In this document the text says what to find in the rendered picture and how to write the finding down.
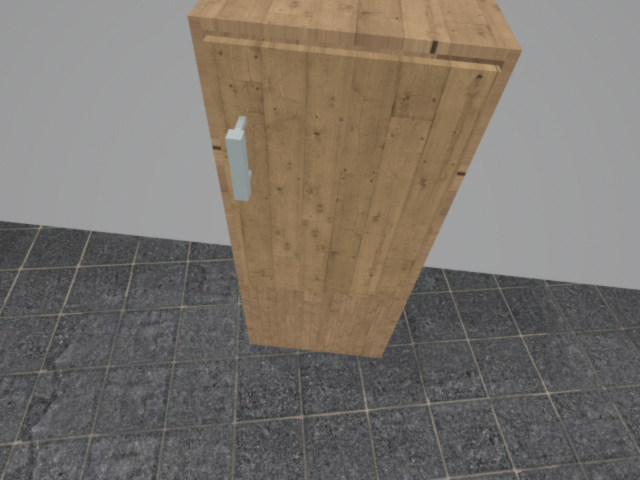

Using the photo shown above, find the handle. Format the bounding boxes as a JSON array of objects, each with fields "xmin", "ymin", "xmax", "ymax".
[{"xmin": 225, "ymin": 116, "xmax": 252, "ymax": 201}]

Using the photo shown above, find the cupboard door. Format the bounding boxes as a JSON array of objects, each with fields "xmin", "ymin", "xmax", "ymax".
[{"xmin": 203, "ymin": 35, "xmax": 501, "ymax": 301}]

